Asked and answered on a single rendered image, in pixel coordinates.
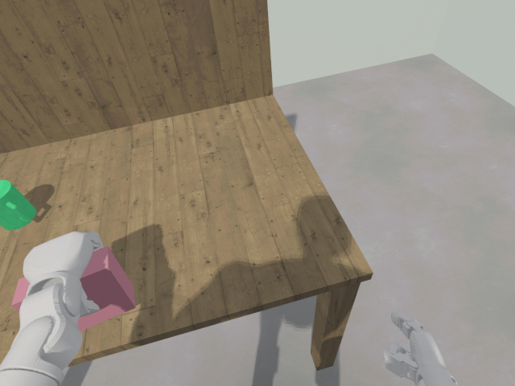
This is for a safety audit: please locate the sponge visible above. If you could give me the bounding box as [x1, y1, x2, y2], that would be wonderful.
[11, 246, 136, 331]

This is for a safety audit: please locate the right robot hand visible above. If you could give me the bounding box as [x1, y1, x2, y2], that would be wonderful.
[384, 312, 446, 385]

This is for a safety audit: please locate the left robot hand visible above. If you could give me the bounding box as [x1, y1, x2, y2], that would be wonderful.
[23, 231, 104, 317]

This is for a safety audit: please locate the right robot forearm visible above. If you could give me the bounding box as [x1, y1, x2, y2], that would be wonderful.
[416, 365, 459, 386]

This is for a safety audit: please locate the left robot forearm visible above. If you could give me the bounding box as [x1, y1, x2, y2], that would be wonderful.
[0, 272, 83, 386]

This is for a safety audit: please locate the table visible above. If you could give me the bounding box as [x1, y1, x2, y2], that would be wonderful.
[0, 0, 373, 371]

